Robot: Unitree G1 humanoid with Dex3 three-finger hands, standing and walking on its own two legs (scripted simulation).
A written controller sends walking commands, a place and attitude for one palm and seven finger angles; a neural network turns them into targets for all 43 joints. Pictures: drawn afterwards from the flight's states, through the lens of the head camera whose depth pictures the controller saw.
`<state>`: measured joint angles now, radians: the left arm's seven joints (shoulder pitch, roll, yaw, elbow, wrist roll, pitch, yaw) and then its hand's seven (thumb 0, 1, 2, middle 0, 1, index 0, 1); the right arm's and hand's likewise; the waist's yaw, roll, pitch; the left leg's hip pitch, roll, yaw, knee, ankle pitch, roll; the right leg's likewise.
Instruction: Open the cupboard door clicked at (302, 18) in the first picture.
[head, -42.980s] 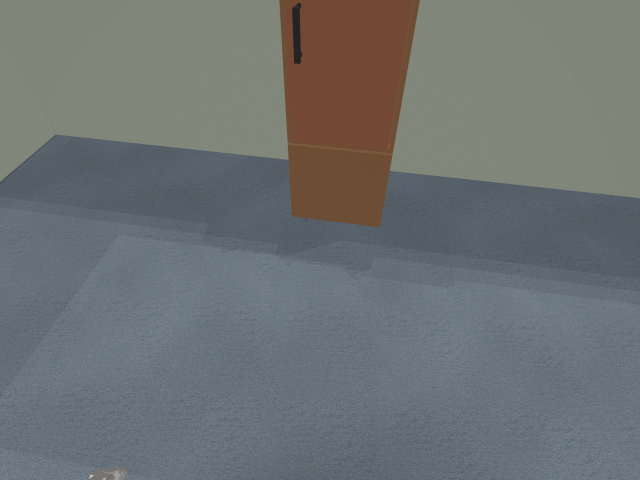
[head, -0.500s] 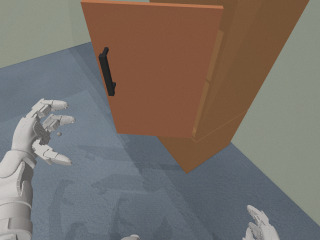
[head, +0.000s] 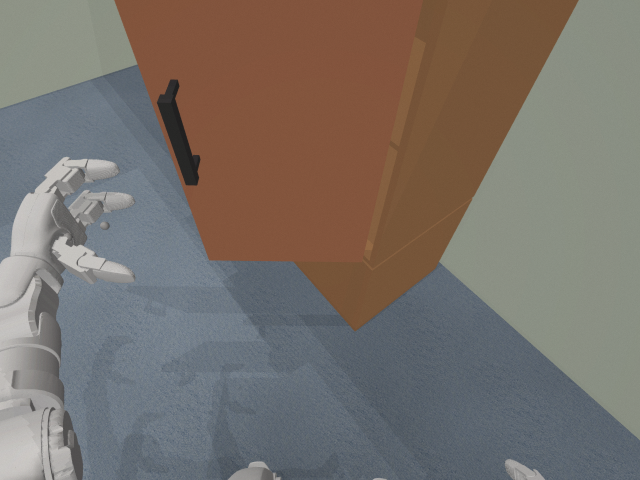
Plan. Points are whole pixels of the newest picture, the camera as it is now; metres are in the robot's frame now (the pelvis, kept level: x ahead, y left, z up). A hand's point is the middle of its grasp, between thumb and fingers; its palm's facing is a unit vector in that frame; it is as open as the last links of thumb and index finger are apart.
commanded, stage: move the hooked fingers beside the handle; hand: left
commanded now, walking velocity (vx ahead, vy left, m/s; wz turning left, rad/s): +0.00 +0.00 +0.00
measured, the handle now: (183, 135) +0.57 +0.22 +0.08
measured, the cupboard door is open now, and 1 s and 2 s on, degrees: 52 52 52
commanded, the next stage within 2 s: slide the fingers in behind the handle in 1.68 s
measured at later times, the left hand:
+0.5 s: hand (115, 182) +0.46 +0.28 +0.09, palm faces +0.02 -1.00 +0.00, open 14.0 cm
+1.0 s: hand (134, 148) +0.53 +0.28 +0.09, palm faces +0.01 -1.00 -0.01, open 14.0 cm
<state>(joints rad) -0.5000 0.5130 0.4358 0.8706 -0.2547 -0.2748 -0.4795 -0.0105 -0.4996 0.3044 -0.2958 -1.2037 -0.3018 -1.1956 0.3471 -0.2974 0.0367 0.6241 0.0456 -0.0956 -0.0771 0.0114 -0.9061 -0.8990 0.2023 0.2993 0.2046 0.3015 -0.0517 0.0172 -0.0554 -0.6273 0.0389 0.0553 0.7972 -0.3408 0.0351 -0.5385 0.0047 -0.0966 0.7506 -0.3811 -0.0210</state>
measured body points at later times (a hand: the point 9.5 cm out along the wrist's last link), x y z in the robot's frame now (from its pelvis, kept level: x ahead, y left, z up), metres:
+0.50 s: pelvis +0.00 +0.01 -0.01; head +0.10 +0.03 +0.43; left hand +0.45 +0.33 +0.09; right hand +0.02 -0.27 -0.11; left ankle +0.03 +0.10 -0.71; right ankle -0.01 -0.11 -0.71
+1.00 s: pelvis +0.01 +0.02 -0.02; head +0.15 +0.04 +0.41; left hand +0.52 +0.33 +0.09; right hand -0.03 -0.26 -0.11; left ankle +0.03 +0.10 -0.71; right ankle -0.01 -0.11 -0.71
